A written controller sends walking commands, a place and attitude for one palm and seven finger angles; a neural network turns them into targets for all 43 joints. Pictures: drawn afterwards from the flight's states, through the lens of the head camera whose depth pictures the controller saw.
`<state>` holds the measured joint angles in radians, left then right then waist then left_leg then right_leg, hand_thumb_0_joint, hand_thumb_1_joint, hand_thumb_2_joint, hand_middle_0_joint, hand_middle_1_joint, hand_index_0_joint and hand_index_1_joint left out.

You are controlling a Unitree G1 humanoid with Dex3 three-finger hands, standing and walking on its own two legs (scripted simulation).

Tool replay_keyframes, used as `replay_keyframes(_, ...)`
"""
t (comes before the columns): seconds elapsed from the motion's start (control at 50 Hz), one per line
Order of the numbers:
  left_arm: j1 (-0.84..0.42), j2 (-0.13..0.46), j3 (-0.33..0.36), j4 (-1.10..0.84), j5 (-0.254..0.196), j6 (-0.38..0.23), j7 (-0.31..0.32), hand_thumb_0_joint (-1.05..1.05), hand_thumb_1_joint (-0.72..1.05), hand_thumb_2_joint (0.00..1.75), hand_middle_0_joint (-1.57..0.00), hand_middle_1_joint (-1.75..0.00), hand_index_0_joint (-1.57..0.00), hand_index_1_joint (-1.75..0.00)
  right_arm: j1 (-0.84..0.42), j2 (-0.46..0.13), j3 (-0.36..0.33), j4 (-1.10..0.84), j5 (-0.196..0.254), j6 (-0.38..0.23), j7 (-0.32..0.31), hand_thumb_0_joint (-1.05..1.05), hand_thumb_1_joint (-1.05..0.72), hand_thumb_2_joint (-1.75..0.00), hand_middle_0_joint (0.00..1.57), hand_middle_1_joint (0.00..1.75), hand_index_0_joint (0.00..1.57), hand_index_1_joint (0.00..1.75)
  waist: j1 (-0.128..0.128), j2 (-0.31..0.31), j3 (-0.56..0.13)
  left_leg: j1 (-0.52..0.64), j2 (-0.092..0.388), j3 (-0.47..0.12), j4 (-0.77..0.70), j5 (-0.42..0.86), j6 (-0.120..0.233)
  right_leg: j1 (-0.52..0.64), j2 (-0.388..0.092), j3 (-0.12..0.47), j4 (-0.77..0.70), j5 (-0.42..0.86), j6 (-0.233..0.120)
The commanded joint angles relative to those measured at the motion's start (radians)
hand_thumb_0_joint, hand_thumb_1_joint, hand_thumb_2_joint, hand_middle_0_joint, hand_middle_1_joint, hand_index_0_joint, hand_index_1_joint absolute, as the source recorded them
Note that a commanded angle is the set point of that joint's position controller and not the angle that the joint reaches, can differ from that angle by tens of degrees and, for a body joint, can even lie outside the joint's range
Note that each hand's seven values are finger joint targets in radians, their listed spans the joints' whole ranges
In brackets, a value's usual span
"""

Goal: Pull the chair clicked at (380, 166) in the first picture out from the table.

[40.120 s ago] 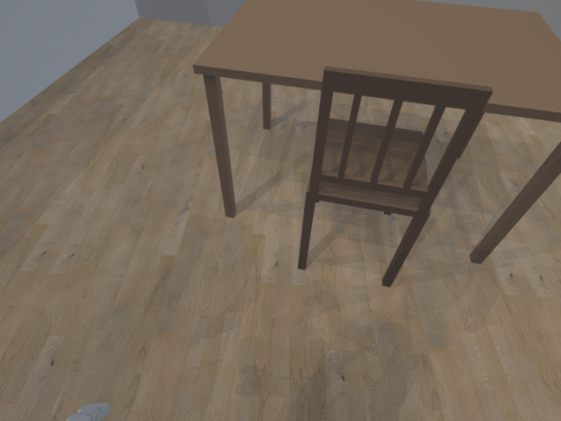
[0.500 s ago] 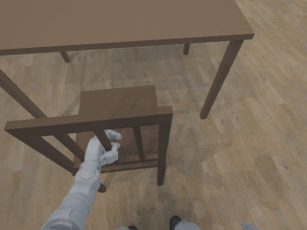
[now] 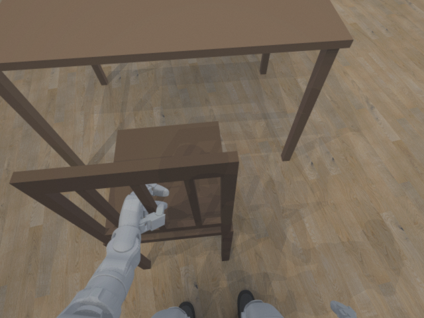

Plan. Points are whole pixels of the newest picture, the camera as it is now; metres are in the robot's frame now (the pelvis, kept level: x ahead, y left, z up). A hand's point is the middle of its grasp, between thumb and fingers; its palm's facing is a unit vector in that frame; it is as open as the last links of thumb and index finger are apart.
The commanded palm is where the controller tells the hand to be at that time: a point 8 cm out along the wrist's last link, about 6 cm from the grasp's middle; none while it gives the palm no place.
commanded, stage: step backward, pulling the chair out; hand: left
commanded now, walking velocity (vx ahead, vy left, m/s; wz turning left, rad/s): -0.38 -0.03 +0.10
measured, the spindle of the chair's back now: (151, 207) +0.34 +0.14 -0.08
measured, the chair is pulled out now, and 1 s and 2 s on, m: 0.30 0.30 0.30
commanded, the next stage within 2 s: none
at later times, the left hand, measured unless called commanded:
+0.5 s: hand (159, 216) +0.32 +0.12 -0.07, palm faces -0.03 -0.98 -0.19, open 5.2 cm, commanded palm +0.31 +0.18 -0.07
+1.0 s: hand (159, 216) +0.32 +0.12 -0.07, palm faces -0.04 -0.98 -0.19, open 5.2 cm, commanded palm +0.31 +0.18 -0.06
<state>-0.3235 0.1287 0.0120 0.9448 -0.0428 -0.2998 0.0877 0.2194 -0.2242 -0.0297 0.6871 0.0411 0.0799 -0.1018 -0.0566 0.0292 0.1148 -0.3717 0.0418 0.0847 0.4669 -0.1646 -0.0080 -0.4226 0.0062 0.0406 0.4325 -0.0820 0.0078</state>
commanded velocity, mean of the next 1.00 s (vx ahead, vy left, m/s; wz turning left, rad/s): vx -0.38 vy -0.02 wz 0.08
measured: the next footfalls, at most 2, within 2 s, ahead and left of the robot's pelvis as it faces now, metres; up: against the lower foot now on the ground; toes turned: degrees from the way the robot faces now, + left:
none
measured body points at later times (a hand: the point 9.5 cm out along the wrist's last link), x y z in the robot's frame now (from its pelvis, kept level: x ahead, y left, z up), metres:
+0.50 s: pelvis +0.00 +0.00 +0.00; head +0.08 -0.01 +0.44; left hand +0.32 +0.17 -0.06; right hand +0.09 -0.26 -0.13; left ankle +0.04 +0.13 -0.74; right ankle +0.09 -0.12 -0.74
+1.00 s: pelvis +0.00 +0.00 +0.00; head +0.09 -0.01 +0.44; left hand +0.32 +0.17 -0.06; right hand +0.10 -0.25 -0.13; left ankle +0.04 +0.13 -0.74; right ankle +0.09 -0.12 -0.74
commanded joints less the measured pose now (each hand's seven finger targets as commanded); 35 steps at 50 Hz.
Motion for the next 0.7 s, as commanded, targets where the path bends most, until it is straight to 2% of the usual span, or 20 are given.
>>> replay_keyframes(0.0, -0.263, 0.212, 0.03, -0.183, 0.054, -0.071, 0.033, 0.0, 0.9, 0.9, -0.5, -1.45, -0.5, -1.45, 0.039, -0.128, -0.042, -0.091, -0.001, -0.041, -0.012, 0.0, -0.9, -0.9, 0.2, 0.3, 0.2, 0.3, 0.012, 0.007, -0.355, 0.175, 0.053, -0.061, -0.064, -0.093, 0.012, 0.095, -0.066, 0.03, -0.097, -0.121, 0.001)
replay_keyframes(0.04, -0.263, 0.213, 0.033, -0.181, 0.055, -0.075, 0.033, 0.0, 0.9, 0.9, -0.5, -1.45, -0.5, -1.45, 0.041, -0.126, -0.043, -0.09, -0.001, -0.049, -0.011, 0.0, -0.9, -0.9, 0.2, 0.3, 0.2, 0.3, 0.011, -0.003, -0.359, 0.184, 0.049, -0.058, -0.054, -0.087, 0.013, 0.093, -0.071, 0.036, -0.106, -0.121, 0.002)
replay_keyframes(0.06, -0.254, 0.236, 0.051, -0.171, 0.058, -0.075, 0.037, 0.0, 0.9, 0.9, -0.5, -1.45, -0.5, -1.45, 0.047, -0.133, -0.046, -0.085, -0.002, -0.051, -0.012, 0.0, -0.9, -0.9, 0.2, 0.3, 0.2, 0.3, 0.01, -0.013, -0.354, 0.186, 0.048, -0.062, -0.055, -0.085, 0.012, 0.09, -0.07, 0.035, -0.112, -0.125, 0.002)
replay_keyframes(0.14, -0.264, 0.218, 0.036, -0.179, 0.057, -0.078, 0.035, 0.0, 0.9, 0.9, -0.5, -1.45, -0.5, -1.45, 0.044, -0.13, -0.043, -0.087, -0.003, -0.057, -0.011, 0.0, -0.9, -0.9, 0.2, 0.3, 0.2, 0.3, 0.012, -0.006, -0.357, 0.187, 0.053, -0.062, -0.057, -0.057, 0.013, 0.105, -0.076, 0.036, -0.102, -0.095, 0.005)
replay_keyframes(0.16, -0.256, 0.242, 0.055, -0.174, 0.06, -0.077, 0.039, 0.0, 0.9, 0.9, -0.5, -1.45, -0.5, -1.45, 0.048, -0.135, -0.047, -0.08, -0.004, -0.057, -0.013, 0.0, -0.9, -0.9, 0.2, 0.3, 0.2, 0.3, 0.011, -0.008, -0.357, 0.191, 0.052, -0.063, -0.056, -0.05, 0.012, 0.11, -0.073, 0.035, -0.106, -0.089, 0.006)
replay_keyframes(0.24, -0.266, 0.218, 0.034, -0.181, 0.061, -0.078, 0.037, 0.0, 0.9, 0.9, -0.5, -1.45, -0.5, -1.45, 0.052, -0.13, -0.046, -0.081, -0.002, -0.054, -0.012, 0.0, -0.9, -0.9, 0.2, 0.3, 0.2, 0.3, 0.01, -0.013, -0.37, 0.191, 0.043, -0.054, -0.045, -0.027, 0.008, 0.133, -0.087, 0.041, -0.105, -0.051, 0.004)
replay_keyframes(0.26, -0.259, 0.244, 0.052, -0.174, 0.062, -0.076, 0.04, 0.0, 0.9, 0.9, -0.5, -1.45, -0.5, -1.45, 0.054, -0.139, -0.048, -0.077, -0.004, -0.053, -0.015, 0.0, -0.9, -0.9, 0.2, 0.3, 0.2, 0.3, 0.01, -0.009, -0.363, 0.196, 0.047, -0.063, -0.05, -0.019, 0.009, 0.126, -0.082, 0.038, -0.103, -0.048, 0.003)
replay_keyframes(0.28, -0.26, 0.219, 0.033, -0.174, 0.061, -0.073, 0.038, 0.0, 0.9, 0.9, -0.5, -1.45, -0.5, -1.45, 0.052, -0.134, -0.045, -0.078, -0.004, -0.051, -0.014, 0.0, -0.9, -0.9, 0.2, 0.3, 0.2, 0.3, 0.011, 0.003, -0.362, 0.192, 0.053, -0.069, -0.058, -0.005, 0.009, 0.136, -0.079, 0.032, -0.093, -0.038, 0.004)
replay_keyframes(0.34, -0.268, 0.214, 0.028, -0.184, 0.059, -0.075, 0.037, 0.0, 0.9, 0.9, -0.5, -1.45, -0.5, -1.45, 0.046, -0.132, -0.043, -0.086, -0.003, -0.05, -0.016, 0.0, -0.9, -0.9, 0.2, 0.3, 0.2, 0.3, 0.012, -0.004, -0.364, 0.191, 0.057, -0.074, -0.058, -0.004, 0.012, 0.133, -0.076, 0.028, -0.088, -0.045, 0.004)
replay_keyframes(0.36, -0.258, 0.234, 0.043, -0.18, 0.061, -0.072, 0.039, 0.0, 0.9, 0.9, -0.5, -1.45, -0.5, -1.45, 0.047, -0.138, -0.046, -0.083, -0.005, -0.049, -0.019, 0.0, -0.9, -0.9, 0.2, 0.3, 0.2, 0.3, 0.012, -0.009, -0.358, 0.197, 0.06, -0.078, -0.063, -0.006, 0.014, 0.128, -0.071, 0.025, -0.092, -0.052, 0.005)
replay_keyframes(0.4, -0.266, 0.204, 0.019, -0.192, 0.059, -0.071, 0.035, 0.0, 0.9, 0.9, -0.5, -1.45, -0.5, -1.45, 0.04, -0.131, -0.041, -0.09, -0.006, -0.048, -0.018, 0.0, -0.9, -0.9, 0.2, 0.3, 0.2, 0.3, 0.014, 0.011, -0.356, 0.188, 0.067, -0.083, -0.074, -0.016, 0.015, 0.132, -0.068, 0.019, -0.08, -0.067, 0.004)
replay_keyframes(0.44, -0.265, 0.202, 0.017, -0.193, 0.06, -0.073, 0.035, 0.0, 0.9, 0.9, -0.5, -1.45, -0.5, -1.45, 0.037, -0.13, -0.04, -0.095, -0.005, -0.047, -0.019, 0.0, -0.9, -0.9, 0.2, 0.3, 0.2, 0.3, 0.014, 0.019, -0.348, 0.178, 0.066, -0.083, -0.072, -0.032, 0.017, 0.128, -0.067, 0.019, -0.081, -0.075, 0.001)
replay_keyframes(0.46, -0.263, 0.221, 0.031, -0.195, 0.061, -0.073, 0.036, 0.0, 0.9, 0.9, -0.5, -1.45, -0.5, -1.45, 0.042, -0.136, -0.042, -0.091, -0.008, -0.046, -0.022, 0.0, -0.9, -0.9, 0.2, 0.3, 0.2, 0.3, 0.013, 0.023, -0.349, 0.181, 0.068, -0.091, -0.081, -0.035, 0.017, 0.128, -0.061, 0.015, -0.079, -0.078, 0.0)
replay_keyframes(0.48, -0.26, 0.207, 0.022, -0.195, 0.059, -0.072, 0.035, 0.0, 0.9, 0.9, -0.5, -1.45, -0.5, -1.45, 0.037, -0.13, -0.039, -0.097, -0.008, -0.046, -0.021, 0.0, -0.9, -0.9, 0.2, 0.3, 0.2, 0.3, 0.015, 0.026, -0.343, 0.175, 0.072, -0.092, -0.083, -0.042, 0.02, 0.127, -0.061, 0.014, -0.073, -0.085, 0.001)
replay_keyframes(0.54, -0.269, 0.199, 0.017, -0.204, 0.063, -0.073, 0.034, 0.0, 0.9, 0.9, -0.5, -1.45, -0.5, -1.45, 0.036, -0.124, -0.038, -0.1, -0.011, -0.047, -0.023, 0.0, -0.9, -0.9, 0.2, 0.3, 0.2, 0.3, 0.015, -0.009, -0.353, 0.178, 0.067, -0.085, -0.069, -0.03, 0.018, 0.136, -0.067, 0.018, -0.075, -0.069, 0.0)
replay_keyframes(0.56, -0.267, 0.226, 0.036, -0.204, 0.064, -0.072, 0.036, 0.0, 0.9, 0.9, -0.5, -1.45, -0.5, -1.45, 0.039, -0.13, -0.041, -0.093, -0.012, -0.046, -0.025, 0.0, -0.9, -0.9, 0.2, 0.3, 0.2, 0.3, 0.014, -0.002, -0.356, 0.189, 0.065, -0.084, -0.064, -0.02, 0.017, 0.137, -0.068, 0.023, -0.081, -0.054, -0.001)
replay_keyframes(0.58, -0.271, 0.205, 0.02, -0.201, 0.063, -0.071, 0.035, 0.0, 0.9, 0.9, -0.5, -1.45, -0.5, -1.45, 0.042, -0.125, -0.039, -0.093, -0.011, -0.045, -0.024, 0.0, -0.9, -0.9, 0.2, 0.3, 0.2, 0.3, 0.014, 0.008, -0.359, 0.185, 0.062, -0.082, -0.059, -0.013, 0.014, 0.145, -0.073, 0.024, -0.08, -0.043, -0.002)
replay_keyframes(0.64, -0.283, 0.206, 0.019, -0.207, 0.066, -0.075, 0.035, 0.0, 0.9, 0.9, -0.5, -1.45, -0.5, -1.45, 0.04, -0.121, -0.039, -0.09, -0.012, -0.044, -0.023, 0.0, -0.9, -0.9, 0.2, 0.3, 0.2, 0.3, 0.011, -0.005, -0.367, 0.203, 0.057, -0.072, -0.042, 0.015, 0.01, 0.147, -0.084, 0.029, -0.083, -0.001, -0.003)
replay_keyframes(0.66, -0.276, 0.223, 0.031, -0.198, 0.066, -0.073, 0.036, 0.0, 0.9, 0.9, -0.5, -1.45, -0.5, -1.45, 0.046, -0.128, -0.042, -0.084, -0.012, -0.044, -0.027, 0.0, -0.9, -0.9, 0.2, 0.3, 0.2, 0.3, 0.011, -0.021, -0.371, 0.21, 0.057, -0.076, -0.042, 0.026, 0.008, 0.15, -0.08, 0.026, -0.084, 0.01, -0.004)
replay_keyframes(0.68, -0.28, 0.206, 0.017, -0.198, 0.063, -0.071, 0.035, 0.0, 0.9, 0.9, -0.5, -1.45, -0.5, -1.45, 0.042, -0.125, -0.039, -0.088, -0.012, -0.043, -0.026, 0.0, -0.9, -0.9, 0.2, 0.3, 0.2, 0.3, 0.011, -0.009, -0.364, 0.202, 0.06, -0.082, -0.045, 0.03, 0.009, 0.148, -0.081, 0.025, -0.079, 0.009, -0.004)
